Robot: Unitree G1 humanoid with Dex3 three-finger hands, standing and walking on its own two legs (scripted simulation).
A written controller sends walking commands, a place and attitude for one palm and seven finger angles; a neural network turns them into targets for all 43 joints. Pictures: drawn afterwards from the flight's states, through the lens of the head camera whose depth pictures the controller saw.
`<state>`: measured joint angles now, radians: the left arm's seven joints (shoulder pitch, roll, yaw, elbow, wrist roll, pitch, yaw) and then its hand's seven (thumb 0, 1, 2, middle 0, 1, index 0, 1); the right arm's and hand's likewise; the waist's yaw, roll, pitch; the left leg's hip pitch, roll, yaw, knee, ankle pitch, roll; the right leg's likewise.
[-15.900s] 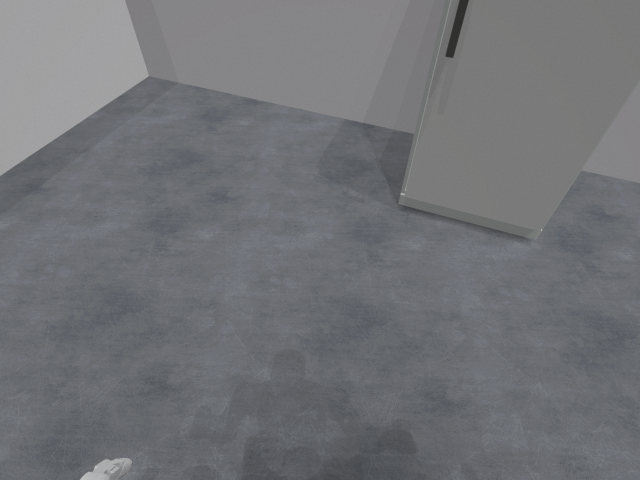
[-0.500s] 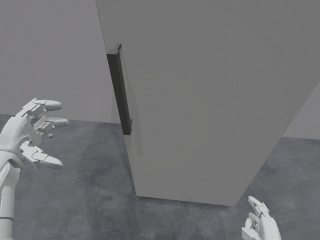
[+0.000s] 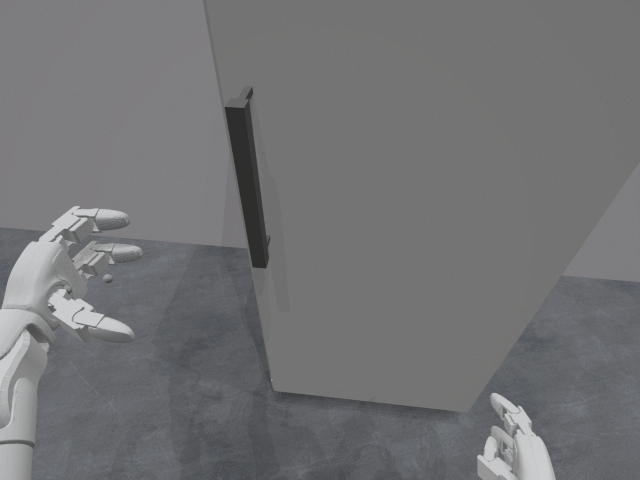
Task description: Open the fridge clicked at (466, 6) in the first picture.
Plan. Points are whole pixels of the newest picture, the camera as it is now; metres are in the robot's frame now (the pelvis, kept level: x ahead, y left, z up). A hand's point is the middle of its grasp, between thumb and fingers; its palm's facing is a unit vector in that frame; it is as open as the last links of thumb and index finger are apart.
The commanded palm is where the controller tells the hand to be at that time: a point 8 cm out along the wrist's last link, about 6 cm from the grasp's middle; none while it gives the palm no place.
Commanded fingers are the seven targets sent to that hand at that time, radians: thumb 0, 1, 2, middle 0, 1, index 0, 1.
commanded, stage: move the hooked fingers beside the handle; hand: left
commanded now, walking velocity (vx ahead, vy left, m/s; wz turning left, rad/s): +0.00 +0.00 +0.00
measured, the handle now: (254, 187) +0.49 +0.16 +0.12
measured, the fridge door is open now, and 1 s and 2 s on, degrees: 0 0 0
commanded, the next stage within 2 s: none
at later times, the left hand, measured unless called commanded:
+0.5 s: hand (140, 249) +0.32 +0.26 +0.14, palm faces +0.07 -1.00 -0.01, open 14.0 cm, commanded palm +0.29 +0.30 +0.15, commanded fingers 0.00 -0.50 0.30 -0.30 -1.20 -0.30 -1.20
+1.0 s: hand (164, 229) +0.37 +0.25 +0.14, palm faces +0.07 -1.00 +0.02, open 14.0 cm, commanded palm +0.34 +0.30 +0.14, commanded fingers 0.00 -0.50 0.30 -0.30 -1.20 -0.30 -1.20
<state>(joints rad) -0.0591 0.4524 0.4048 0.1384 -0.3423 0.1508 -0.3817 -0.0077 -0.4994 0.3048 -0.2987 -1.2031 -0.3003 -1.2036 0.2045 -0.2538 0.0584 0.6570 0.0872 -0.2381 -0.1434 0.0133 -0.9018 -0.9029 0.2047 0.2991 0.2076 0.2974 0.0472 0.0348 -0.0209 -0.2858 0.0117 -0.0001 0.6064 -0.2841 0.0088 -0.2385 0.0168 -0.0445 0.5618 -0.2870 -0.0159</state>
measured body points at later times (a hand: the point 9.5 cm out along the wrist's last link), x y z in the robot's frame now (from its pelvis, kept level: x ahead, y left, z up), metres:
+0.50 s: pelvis +0.01 +0.00 +0.00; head +0.00 +0.00 +0.45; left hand +0.32 +0.31 +0.15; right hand +0.18 -0.25 -0.07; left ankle +0.03 +0.11 -0.73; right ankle +0.01 -0.11 -0.73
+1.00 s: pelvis +0.01 -0.01 +0.00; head +0.01 -0.01 +0.45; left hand +0.36 +0.30 +0.14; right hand +0.16 -0.27 -0.08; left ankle +0.03 +0.11 -0.73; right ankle +0.01 -0.11 -0.73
